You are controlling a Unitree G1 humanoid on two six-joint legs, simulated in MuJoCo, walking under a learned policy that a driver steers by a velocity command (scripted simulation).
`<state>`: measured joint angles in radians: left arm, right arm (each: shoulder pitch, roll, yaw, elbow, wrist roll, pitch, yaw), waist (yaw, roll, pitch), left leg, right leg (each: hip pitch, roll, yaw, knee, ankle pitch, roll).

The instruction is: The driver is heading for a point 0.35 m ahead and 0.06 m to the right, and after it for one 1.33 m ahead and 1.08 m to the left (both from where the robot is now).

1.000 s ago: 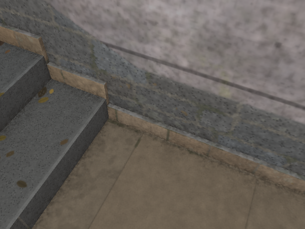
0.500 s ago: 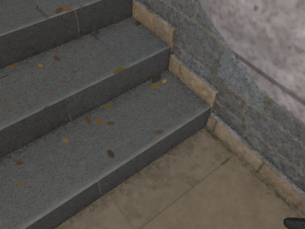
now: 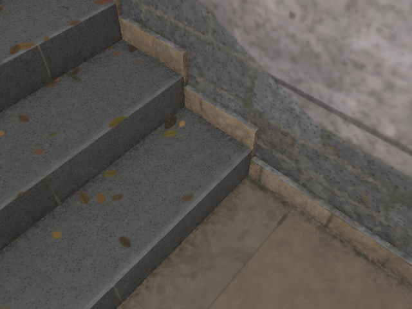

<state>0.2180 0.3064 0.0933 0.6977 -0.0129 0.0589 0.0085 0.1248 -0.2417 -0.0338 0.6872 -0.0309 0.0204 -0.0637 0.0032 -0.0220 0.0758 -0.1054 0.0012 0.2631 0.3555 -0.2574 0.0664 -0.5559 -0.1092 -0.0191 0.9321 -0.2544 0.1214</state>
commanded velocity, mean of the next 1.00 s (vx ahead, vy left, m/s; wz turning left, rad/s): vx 0.11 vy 0.03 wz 0.01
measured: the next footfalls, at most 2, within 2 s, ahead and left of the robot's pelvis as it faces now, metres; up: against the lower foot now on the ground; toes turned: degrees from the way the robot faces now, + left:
right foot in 0.16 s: +0.09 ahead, -0.15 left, +0.00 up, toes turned -12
left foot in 0.66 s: +0.22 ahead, +0.08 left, +0.00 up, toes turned -10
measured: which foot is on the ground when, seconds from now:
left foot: down 0.00-0.16, up 0.18-0.64, down 0.66-1.00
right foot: up 0.00-0.14, down 0.16-0.68, up 0.70-1.00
